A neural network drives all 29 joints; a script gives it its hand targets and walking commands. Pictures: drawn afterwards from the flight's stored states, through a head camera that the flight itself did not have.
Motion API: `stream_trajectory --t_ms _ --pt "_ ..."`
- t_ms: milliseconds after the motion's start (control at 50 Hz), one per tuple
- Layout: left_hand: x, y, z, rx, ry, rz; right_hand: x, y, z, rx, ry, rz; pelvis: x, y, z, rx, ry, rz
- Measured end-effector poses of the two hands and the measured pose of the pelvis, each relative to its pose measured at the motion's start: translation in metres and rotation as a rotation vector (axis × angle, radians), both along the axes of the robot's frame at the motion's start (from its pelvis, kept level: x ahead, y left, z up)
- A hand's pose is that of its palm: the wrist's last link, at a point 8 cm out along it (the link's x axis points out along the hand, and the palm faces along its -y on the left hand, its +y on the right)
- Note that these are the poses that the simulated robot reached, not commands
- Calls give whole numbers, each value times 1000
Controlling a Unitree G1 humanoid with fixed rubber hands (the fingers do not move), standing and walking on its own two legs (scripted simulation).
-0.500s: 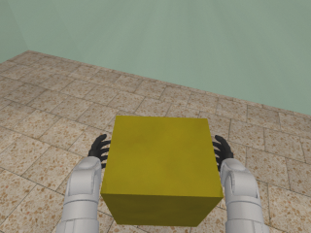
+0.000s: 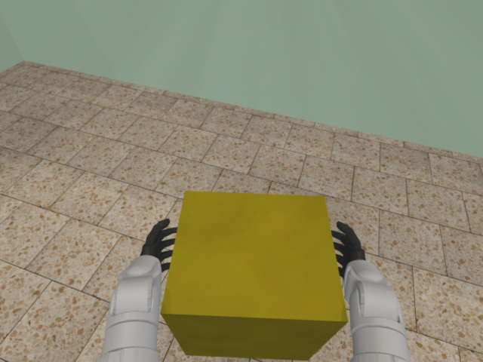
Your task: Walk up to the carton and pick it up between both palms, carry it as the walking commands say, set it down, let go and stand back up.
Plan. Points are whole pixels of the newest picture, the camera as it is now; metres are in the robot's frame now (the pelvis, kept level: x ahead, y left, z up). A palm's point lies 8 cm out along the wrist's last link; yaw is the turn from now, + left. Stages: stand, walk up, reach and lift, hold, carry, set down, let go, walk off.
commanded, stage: set down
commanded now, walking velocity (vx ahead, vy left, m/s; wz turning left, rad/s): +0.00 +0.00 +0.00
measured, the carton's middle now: (250, 281) +0.29 -0.02 -0.07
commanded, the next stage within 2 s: none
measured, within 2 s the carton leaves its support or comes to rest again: neither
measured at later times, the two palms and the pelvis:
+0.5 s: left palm (162, 271) +0.32 +0.15 -0.08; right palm (335, 273) +0.30 -0.19 -0.07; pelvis -0.03 +0.01 -0.03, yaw +0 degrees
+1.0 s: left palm (173, 275) +0.35 +0.15 -0.16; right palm (324, 275) +0.33 -0.19 -0.16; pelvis -0.05 +0.00 -0.10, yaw -1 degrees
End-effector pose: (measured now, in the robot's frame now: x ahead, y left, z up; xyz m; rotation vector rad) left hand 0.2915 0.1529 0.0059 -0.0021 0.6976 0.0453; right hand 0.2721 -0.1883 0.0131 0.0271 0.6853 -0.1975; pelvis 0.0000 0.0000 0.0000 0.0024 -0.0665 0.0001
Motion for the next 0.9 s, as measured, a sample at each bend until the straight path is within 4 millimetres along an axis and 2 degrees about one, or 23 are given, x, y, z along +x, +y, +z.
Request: stream_trajectory --t_ms 160,400,620,900 --pt "7 3 -27 10 16 -5 9 3 -25 -15 18 14 -4 6 -6 -2 80 1" --pt "19 0 -66 9 14 10 21 0 -67 -19 15 23 -23 10 -23 -4 237 -7" --pt "30 -2 -103 8 11 30 37 -2 -105 -2 11 29 -37 6 -45 -8 385 -1" --pt "48 -6 -153 2 15 31 56 -6 -152 11 16 16 -45 -1 -81 -13 560 -3"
